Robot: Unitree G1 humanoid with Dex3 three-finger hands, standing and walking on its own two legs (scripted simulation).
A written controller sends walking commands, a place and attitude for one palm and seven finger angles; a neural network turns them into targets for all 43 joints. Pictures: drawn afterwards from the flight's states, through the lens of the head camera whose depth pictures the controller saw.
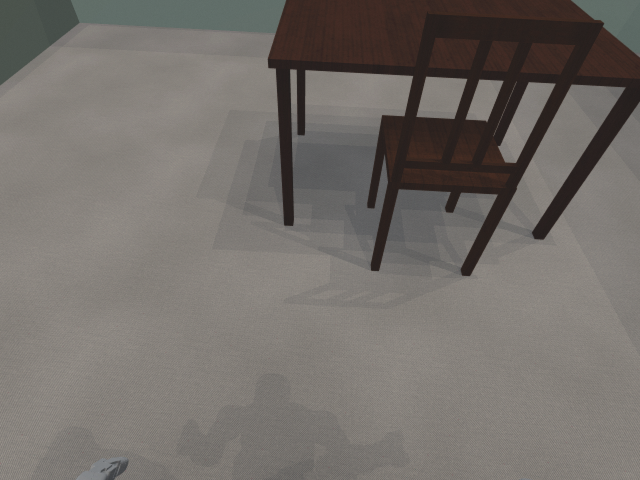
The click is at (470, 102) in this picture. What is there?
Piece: chair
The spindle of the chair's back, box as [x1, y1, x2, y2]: [442, 40, 492, 162]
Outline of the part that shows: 492,41 480,40 442,156 443,162 450,161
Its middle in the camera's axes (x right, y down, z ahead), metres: +0.38 -0.35 +1.03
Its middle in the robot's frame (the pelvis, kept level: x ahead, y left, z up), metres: +1.02 -0.34 -0.04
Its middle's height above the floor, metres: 0.72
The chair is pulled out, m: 0.00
